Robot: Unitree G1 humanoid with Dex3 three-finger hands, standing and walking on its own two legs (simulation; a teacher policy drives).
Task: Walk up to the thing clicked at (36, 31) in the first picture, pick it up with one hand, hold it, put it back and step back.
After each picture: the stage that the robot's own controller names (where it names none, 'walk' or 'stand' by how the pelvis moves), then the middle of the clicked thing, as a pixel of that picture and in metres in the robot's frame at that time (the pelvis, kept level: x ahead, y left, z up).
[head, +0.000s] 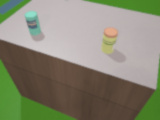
stand; (33, 23) +0.78 +0.29 -0.02
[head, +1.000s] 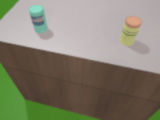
walk; (38, 19) +0.70 +0.21 +0.02
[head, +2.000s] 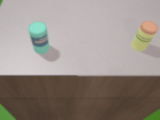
walk; (39, 38) +0.53 +0.17 +0.01
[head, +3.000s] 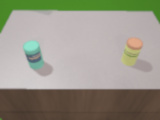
stand; (34, 55) +0.52 +0.23 -0.01
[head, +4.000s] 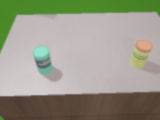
stand; (43, 61) +0.50 +0.19 -0.02
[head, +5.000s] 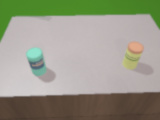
stand; (36, 62) +0.50 +0.21 -0.03
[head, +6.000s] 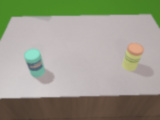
stand; (35, 63) +0.49 +0.22 -0.03
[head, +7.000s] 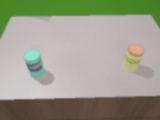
stand; (34, 64) +0.49 +0.22 -0.03
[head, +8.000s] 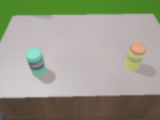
rise first; (36, 62) +0.49 +0.22 -0.02
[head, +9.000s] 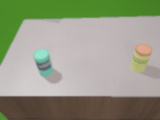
go down; (43, 63) +0.50 +0.22 -0.02
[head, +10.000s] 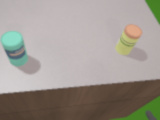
go down; (15, 49) +0.48 +0.20 +0.01
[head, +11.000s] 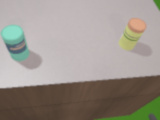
approach; (16, 44) +0.49 +0.20 +0.03
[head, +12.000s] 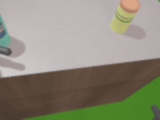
close in; out of the picture +0.51 +0.22 +0.06
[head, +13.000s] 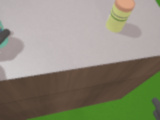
lift; out of the picture +0.51 +0.22 +0.06
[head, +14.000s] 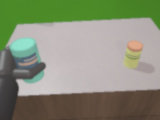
lift; (28, 61) +0.34 +0.17 +0.19
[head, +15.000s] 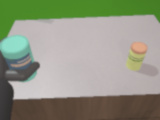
hold; (20, 59) +0.33 +0.18 +0.19
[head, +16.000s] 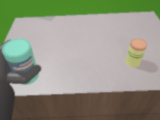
hold; (22, 62) +0.33 +0.18 +0.18
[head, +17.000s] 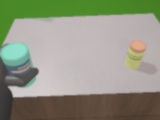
hold; (20, 66) +0.32 +0.19 +0.17
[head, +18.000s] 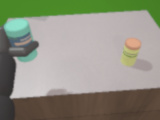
crouch; (22, 41) +0.42 +0.19 +0.18
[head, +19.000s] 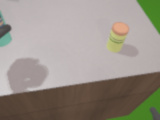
lower; out of the picture +0.51 +0.23 +0.13
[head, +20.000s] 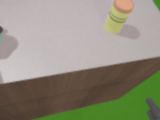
lower; out of the picture +0.52 +0.23 +0.06
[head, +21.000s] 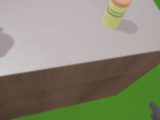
lower; out of the picture +0.53 +0.23 +0.06
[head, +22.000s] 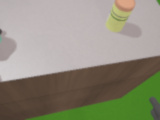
lower; out of the picture +0.51 +0.23 +0.06
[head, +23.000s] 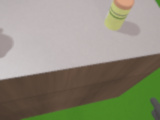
lower; out of the picture +0.52 +0.24 +0.07
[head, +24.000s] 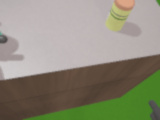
open; out of the picture +0.52 +0.23 +0.06
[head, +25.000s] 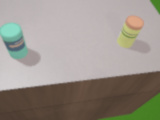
sink last; (14, 41) +0.50 +0.21 +0.04
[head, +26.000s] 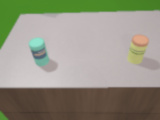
stand; (39, 52) +0.54 +0.23 +0.02
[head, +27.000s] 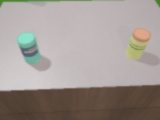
stand; (29, 48) +0.51 +0.22 +0.03
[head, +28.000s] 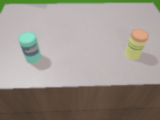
stand; (30, 48) +0.52 +0.22 +0.03
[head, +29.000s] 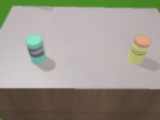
stand; (36, 50) +0.52 +0.21 +0.02
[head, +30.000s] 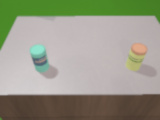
stand; (40, 58) +0.52 +0.21 -0.02
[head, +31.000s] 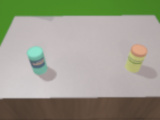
stand; (37, 60) +0.51 +0.21 -0.03
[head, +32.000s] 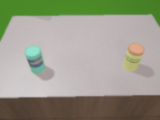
stand; (35, 60) +0.51 +0.22 -0.03
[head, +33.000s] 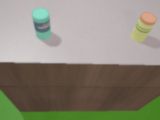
walk; (42, 24) +0.59 +0.16 +0.00
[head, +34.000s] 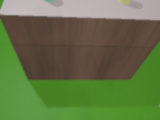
walk; out of the picture +0.88 +0.22 -0.01
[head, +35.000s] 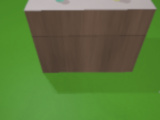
stand; out of the picture +1.18 +0.21 -0.01
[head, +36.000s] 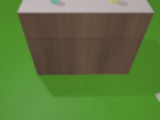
stand; out of the picture +1.13 +0.21 -0.02
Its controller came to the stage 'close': yes
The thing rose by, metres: 0.23
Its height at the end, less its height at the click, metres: +0.00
